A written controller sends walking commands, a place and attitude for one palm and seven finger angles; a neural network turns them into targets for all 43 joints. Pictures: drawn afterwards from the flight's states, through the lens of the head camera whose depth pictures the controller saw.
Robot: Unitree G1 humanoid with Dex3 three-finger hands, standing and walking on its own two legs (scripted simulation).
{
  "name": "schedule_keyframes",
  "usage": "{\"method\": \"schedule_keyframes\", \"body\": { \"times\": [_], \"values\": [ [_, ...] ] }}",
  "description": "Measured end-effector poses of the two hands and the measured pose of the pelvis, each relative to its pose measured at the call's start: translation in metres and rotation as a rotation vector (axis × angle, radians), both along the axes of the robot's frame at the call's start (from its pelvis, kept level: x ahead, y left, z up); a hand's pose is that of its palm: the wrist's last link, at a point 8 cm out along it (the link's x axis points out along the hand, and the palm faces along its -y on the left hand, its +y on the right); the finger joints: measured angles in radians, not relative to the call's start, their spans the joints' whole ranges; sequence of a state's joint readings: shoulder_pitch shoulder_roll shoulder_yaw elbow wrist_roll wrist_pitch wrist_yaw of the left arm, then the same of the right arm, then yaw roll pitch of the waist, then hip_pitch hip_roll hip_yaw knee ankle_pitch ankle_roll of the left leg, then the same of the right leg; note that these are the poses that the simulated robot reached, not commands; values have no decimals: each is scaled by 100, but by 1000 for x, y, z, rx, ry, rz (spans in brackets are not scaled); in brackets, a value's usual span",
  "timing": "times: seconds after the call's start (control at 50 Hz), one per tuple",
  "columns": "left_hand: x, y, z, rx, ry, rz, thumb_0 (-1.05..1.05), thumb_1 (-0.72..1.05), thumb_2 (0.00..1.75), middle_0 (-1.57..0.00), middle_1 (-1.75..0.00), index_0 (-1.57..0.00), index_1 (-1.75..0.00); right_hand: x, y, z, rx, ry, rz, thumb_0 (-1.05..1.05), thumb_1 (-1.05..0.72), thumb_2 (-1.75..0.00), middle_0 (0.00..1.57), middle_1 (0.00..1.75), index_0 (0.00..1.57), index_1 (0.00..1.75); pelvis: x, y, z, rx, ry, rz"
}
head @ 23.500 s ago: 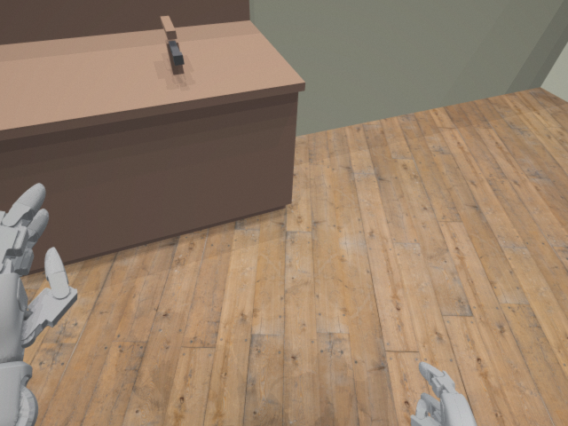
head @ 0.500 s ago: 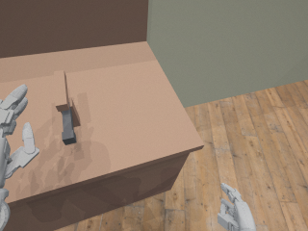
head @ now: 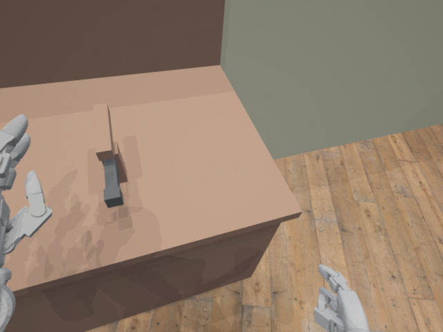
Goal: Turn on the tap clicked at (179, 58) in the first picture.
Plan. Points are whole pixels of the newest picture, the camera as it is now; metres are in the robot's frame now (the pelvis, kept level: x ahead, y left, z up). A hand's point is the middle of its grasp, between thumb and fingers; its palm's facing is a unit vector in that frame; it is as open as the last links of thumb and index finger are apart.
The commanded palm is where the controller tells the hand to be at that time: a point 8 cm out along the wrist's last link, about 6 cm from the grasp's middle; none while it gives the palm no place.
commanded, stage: look again from close up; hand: left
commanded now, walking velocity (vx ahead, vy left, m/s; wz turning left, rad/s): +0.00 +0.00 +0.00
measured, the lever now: (113, 197) +0.33 +0.24 +0.03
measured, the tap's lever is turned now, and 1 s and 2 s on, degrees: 0 0 0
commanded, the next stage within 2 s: shuffle to correct the standing spot in 0.20 s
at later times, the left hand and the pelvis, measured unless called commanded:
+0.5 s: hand (76, 213) +0.22 +0.21 +0.16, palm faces +0.37 -0.85 -0.38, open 7.5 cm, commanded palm +0.16 +0.24 +0.17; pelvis +0.00 -0.03 +0.00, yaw +0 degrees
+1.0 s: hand (127, 213) +0.23 +0.16 +0.16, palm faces +0.31 -0.86 -0.40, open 7.4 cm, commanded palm +0.17 +0.20 +0.17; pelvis +0.01 -0.08 -0.01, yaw +0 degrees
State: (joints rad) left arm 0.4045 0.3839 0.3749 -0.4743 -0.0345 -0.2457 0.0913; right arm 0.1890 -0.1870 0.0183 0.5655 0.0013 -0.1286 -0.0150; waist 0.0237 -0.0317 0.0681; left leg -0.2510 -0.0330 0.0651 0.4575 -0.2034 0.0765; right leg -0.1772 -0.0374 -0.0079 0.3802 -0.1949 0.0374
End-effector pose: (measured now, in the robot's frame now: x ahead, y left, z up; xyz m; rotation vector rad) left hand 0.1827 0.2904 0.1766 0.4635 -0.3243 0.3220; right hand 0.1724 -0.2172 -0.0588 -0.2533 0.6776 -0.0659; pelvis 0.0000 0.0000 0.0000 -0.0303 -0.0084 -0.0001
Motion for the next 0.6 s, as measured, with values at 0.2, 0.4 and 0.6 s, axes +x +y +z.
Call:
{"method": "schedule_keyframes", "body": {
  "times": [0.2,0.4,0.6],
  "values": [
    [-6,-14,-5,-30,31,28,1,89,90,-21,-30,-20,-30,-11,-22,-5,-1,20,-24,1,-90,-90,21,30,20,30,-3,-13,1,2,-4,4],
    [-3,-30,-3,-20,45,14,1,88,90,-21,-30,-21,-30,-13,-38,-7,3,24,-46,1,-90,-90,20,30,20,30,-2,-26,2,4,2,0],
    [7,-47,-2,-36,45,8,1,89,90,-21,-30,-20,-30,-8,-51,-6,23,24,-48,1,-90,-90,21,30,20,30,2,-44,2,13,9,-8]
  ]
}}
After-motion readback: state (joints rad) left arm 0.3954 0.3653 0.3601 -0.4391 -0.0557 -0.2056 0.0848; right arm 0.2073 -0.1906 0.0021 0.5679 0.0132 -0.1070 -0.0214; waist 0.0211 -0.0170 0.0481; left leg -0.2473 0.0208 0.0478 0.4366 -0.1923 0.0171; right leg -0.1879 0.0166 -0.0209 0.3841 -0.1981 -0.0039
